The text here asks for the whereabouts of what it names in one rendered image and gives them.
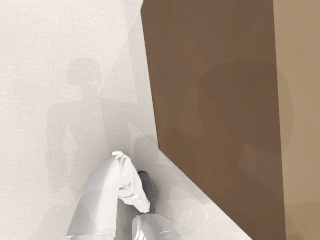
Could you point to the robot left thigh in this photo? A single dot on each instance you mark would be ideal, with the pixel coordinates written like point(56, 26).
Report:
point(96, 212)

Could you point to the left robot foot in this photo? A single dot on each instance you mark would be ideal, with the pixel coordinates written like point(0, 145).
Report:
point(148, 190)

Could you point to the pedestal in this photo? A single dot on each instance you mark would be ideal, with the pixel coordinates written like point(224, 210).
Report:
point(235, 87)

